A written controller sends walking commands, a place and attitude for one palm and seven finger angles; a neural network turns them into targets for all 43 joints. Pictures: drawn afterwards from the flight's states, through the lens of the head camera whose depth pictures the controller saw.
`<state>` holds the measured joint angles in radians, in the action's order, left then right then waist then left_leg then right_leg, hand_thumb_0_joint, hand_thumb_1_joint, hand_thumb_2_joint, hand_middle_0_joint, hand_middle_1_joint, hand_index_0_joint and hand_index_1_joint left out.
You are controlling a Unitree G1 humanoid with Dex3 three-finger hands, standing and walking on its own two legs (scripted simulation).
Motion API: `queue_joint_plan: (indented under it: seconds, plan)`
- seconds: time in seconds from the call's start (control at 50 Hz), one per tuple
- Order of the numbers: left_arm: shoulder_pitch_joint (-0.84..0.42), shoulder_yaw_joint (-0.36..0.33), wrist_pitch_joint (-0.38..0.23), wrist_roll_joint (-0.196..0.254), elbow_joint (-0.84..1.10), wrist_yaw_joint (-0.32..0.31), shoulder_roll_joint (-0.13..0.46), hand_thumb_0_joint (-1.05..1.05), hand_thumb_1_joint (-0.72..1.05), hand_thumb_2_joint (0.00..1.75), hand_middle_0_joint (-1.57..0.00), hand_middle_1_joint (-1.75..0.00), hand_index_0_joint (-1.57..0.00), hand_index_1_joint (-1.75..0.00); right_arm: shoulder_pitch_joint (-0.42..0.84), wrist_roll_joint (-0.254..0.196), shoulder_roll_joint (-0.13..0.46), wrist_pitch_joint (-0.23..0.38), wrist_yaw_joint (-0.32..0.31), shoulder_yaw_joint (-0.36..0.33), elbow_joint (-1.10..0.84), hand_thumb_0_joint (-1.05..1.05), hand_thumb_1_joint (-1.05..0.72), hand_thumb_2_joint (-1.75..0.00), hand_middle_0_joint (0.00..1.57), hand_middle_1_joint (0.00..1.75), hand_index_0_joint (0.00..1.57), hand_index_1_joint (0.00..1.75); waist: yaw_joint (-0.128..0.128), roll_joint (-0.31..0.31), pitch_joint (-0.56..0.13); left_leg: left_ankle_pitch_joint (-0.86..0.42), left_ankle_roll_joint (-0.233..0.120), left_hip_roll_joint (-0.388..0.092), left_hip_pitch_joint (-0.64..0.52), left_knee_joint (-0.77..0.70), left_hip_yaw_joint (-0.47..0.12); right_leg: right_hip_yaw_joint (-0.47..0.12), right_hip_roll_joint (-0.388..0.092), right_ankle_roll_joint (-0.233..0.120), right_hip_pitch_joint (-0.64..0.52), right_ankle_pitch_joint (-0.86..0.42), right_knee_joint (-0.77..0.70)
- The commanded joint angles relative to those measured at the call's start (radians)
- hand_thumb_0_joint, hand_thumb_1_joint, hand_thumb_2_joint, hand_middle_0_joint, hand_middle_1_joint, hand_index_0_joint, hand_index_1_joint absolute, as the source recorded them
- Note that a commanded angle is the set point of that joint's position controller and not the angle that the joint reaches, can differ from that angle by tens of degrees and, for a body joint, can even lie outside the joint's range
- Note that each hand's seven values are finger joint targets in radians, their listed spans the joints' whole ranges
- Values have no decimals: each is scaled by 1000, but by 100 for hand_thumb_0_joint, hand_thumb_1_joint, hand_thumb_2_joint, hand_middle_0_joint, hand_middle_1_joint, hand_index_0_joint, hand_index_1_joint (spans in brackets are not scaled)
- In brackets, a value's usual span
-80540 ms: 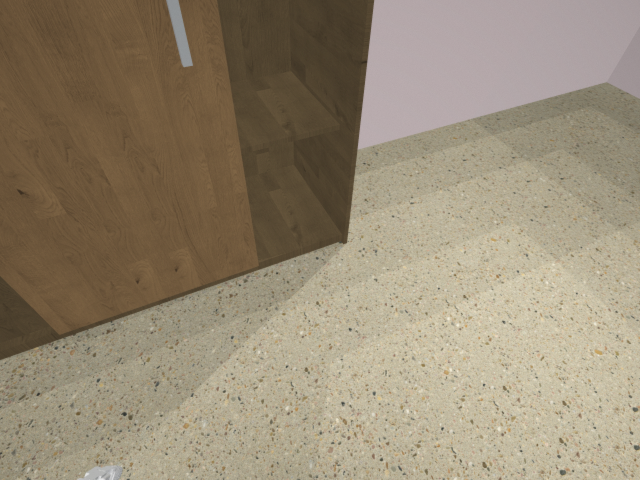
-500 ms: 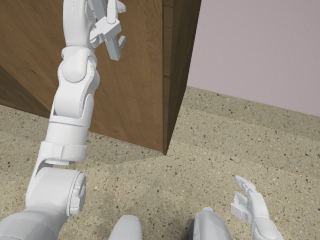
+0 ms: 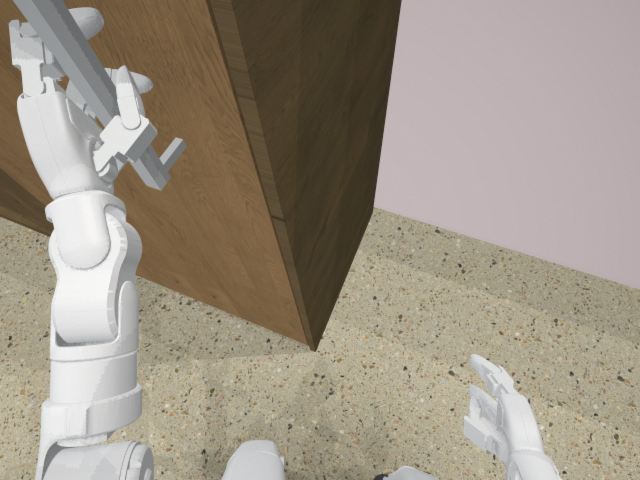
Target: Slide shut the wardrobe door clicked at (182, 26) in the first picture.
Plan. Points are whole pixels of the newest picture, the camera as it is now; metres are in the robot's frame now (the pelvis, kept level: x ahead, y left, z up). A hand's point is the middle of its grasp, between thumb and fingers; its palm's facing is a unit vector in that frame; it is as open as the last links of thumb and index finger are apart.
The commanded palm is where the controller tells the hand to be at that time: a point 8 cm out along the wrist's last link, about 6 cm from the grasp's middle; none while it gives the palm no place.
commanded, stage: step sideways, sliding the door along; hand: left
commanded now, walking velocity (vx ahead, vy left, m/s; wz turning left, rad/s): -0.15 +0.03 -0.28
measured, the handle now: (100, 52) +0.39 +0.26 +0.26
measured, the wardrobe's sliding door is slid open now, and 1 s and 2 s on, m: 0.00 0.01 0.00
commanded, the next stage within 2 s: stop walking and hold the door there in 0.90 s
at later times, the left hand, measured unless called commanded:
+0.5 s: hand (132, 112) +0.36 +0.23 +0.23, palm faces +0.49 -0.86 +0.13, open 6.9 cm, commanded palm +0.30 +0.14 +0.20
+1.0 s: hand (118, 100) +0.37 +0.25 +0.23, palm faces +0.43 -0.90 -0.01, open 6.0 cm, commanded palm +0.32 +0.29 +0.17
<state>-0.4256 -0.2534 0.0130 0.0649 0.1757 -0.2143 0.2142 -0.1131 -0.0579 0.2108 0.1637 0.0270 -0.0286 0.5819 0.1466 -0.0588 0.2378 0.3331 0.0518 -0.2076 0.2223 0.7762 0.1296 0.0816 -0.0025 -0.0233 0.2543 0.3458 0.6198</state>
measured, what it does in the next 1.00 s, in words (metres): walks ahead: right foot, then right foot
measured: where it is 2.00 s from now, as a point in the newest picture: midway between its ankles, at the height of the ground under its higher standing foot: outside the picture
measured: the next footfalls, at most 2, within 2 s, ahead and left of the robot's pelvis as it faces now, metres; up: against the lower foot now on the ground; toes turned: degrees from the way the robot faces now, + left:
right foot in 0.32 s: +0.15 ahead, -0.09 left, +0.01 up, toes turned -5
right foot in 0.66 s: +0.24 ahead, -0.04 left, +0.02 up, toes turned -1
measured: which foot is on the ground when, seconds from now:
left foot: down 0.00-0.66, up 0.68-0.78, down 0.80-1.00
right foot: down 0.00-0.12, up 0.14-0.30, down 0.32-0.56, up 0.58-0.64, down 0.66-0.74, up 0.76-1.00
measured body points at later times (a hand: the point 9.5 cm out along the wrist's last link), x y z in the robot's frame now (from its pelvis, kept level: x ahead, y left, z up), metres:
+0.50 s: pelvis +0.17 +0.07 +0.00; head +0.23 +0.08 +0.45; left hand +0.33 +0.28 +0.22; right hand +0.42 -0.08 -0.06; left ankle -0.01 +0.14 -0.68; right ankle +0.12 -0.10 -0.70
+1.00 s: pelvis +0.27 +0.07 +0.02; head +0.25 +0.11 +0.46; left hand +0.34 +0.30 +0.23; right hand +0.55 -0.03 +0.02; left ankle +0.23 +0.20 -0.73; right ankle +0.46 -0.06 -0.46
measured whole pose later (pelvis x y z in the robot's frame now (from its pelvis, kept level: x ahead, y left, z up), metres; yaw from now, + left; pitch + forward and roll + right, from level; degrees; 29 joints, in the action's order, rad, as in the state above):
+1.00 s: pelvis +0.27 +0.07 +0.02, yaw +8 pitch -10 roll -9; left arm 0.70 0.08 -0.21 0.00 0.90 -0.13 0.17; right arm -0.13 -0.03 0.20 0.24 0.14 0.04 0.41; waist 0.17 -0.10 0.11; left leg 0.36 0.07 -0.31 0.03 0.57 0.16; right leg 0.12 -0.08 0.06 1.04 0.51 1.77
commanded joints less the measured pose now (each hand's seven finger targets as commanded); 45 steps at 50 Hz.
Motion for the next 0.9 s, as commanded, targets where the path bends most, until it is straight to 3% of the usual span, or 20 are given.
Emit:
queue_joint_plan:
  seconds: [0.0,0.04,0.06,0.08,0.12,0.26,0.36,0.5,0.52,0.6,0.62,0.66,0.68,0.7,0.72,0.74,0.76,0.8,0.84,0.88]
  plan:
    - [-242,483,-206,-15,594,130,-80,0,90,90,-45,-140,-45,-140,69,-8,58,45,-29,-28,-156,0,-90,-90,20,30,20,30,-132,253,-564,288,-40,144,240,69,-101,-396,-290,-103,-475,-1591,16]
    - [-222,515,-219,-17,709,123,-112,0,90,90,-45,-140,-45,-140,95,1,62,42,-34,-27,-150,0,-90,-90,20,30,20,30,-173,118,-601,-78,-43,102,20,-242,-63,-297,-201,-72,-340,-1338,96]
    - [-189,556,-224,-17,734,131,-146,0,90,90,-45,-140,-45,-140,89,2,68,31,-22,-42,-163,0,-90,-90,20,30,20,30,-180,58,-641,-618,-62,24,-282,-311,-69,-205,-104,-8,-96,-1026,163]
    - [-146,584,-235,-14,761,148,-168,0,90,90,-45,-140,-45,-140,91,9,99,33,1,-71,-188,0,-90,-90,20,30,20,30,-155,-72,-681,-1117,-141,-149,-559,-238,-143,-113,-28,34,191,-301,261]
    - [-106,628,-271,-33,816,172,-207,0,90,90,-45,-140,-45,-140,74,7,85,54,34,-66,-246,0,-90,-90,20,30,20,30,-150,-137,-630,-1229,-172,-198,-633,-238,-65,-84,-1,18,342,147,343]
    - [142,704,-250,-57,929,170,-229,0,90,90,-45,-140,-45,-140,56,11,77,93,40,-12,-311,0,-90,-90,20,30,20,30,-166,-176,-482,-1133,-97,-94,-504,-30,119,80,30,25,227,-200,36]
    - [368,776,-263,-67,971,158,-272,0,90,90,-45,-140,-45,-140,31,5,104,112,32,-35,-309,0,-90,-90,20,30,20,30,-172,83,-487,-937,-74,-38,-290,63,51,-104,-28,-26,76,-813,24]
    - [838,977,-354,-114,1042,183,-370,0,90,90,-45,-140,-45,-140,46,28,72,103,56,1,-320,0,-90,-90,20,30,20,30,-151,-149,-415,-1282,-85,-120,-530,-51,54,-13,25,-7,403,-169,18]
    - [812,709,-380,-120,982,165,-139,0,90,90,-45,-140,-45,-140,9,49,110,100,32,-18,-254,0,-90,-90,20,30,20,30,-192,-176,-396,-1391,-56,-126,-562,-104,84,17,61,-1,438,-163,64]
    - [1036,696,-395,-131,940,161,-185,0,90,90,-45,-140,-45,-140,-39,50,91,113,60,18,-236,0,-90,-90,20,30,20,30,-179,-249,-355,-1859,53,-126,-460,105,142,163,97,-33,386,-113,-84]
    - [1107,683,-401,-125,962,164,-148,0,90,90,-45,-140,-45,-140,-21,30,113,122,47,29,-237,0,-90,-90,20,30,20,30,-144,-111,-420,-1492,57,-26,-152,304,140,80,89,-74,31,-563,-139]
    - [1105,584,-416,-109,1033,117,15,0,90,90,-45,-140,-45,-140,67,18,96,141,-9,38,-299,0,-90,-90,20,30,20,30,-35,345,-374,341,77,303,471,548,25,-477,-211,-211,-479,-2070,-72]
    - [1129,565,-446,-126,1030,71,-18,0,90,90,-45,-140,-45,-140,22,2,132,142,-40,39,-324,0,-90,-90,20,30,20,30,-8,519,-216,558,23,256,717,346,-154,-523,-239,-213,-481,-2069,45]
    - [1060,584,-425,-134,1039,90,-76,0,90,90,-45,-140,-45,-140,65,29,105,141,-36,18,-321,0,-90,-90,20,30,20,30,-62,565,-108,564,-41,141,573,107,-297,-605,-270,-156,-188,-1927,147]
    - [1064,617,-437,-108,1020,114,-148,0,90,90,-45,-140,-45,-140,-45,67,91,120,-41,14,-242,0,-90,-90,20,30,20,30,-173,292,-130,16,-90,44,-70,-326,-235,-434,-128,-28,302,-1387,201]
    - [1148,617,-461,-107,1012,143,-122,0,90,90,-45,-140,-45,-140,-44,87,125,110,-24,10,-205,0,-90,-90,20,30,20,30,-166,-155,-266,-755,-90,-177,-504,-506,-235,-245,25,28,600,-126,499]
    - [1208,607,-452,-148,890,141,-61,0,90,90,-45,-140,-45,-140,-63,71,174,94,-1,1,-219,0,-90,-90,20,30,20,30,-143,-218,-427,-1106,-188,-346,-546,-344,-169,-130,-18,43,637,244,857]
    - [993,572,-436,-170,1016,154,-15,0,90,90,-45,-140,-45,-140,-35,54,242,82,53,-27,-290,0,-90,-90,20,30,20,30,-194,-125,-366,-1267,-271,-441,-590,-337,-129,-143,-5,43,914,383,1322]
    - [981,459,-415,-127,1099,134,33,0,90,90,-45,-140,-45,-140,32,66,174,132,62,1,-304,0,-90,-90,20,30,20,30,-174,-252,-214,-1092,-249,-461,-283,-340,-179,-112,-67,52,1015,460,1507]
    - [994,515,-354,-107,1064,140,-22,0,90,90,-45,-140,-45,-140,41,22,157,129,77,15,-331,0,-90,-90,20,30,20,30,-132,-145,-161,-791,-163,-358,-135,-374,73,-22,-72,65,965,366,1383]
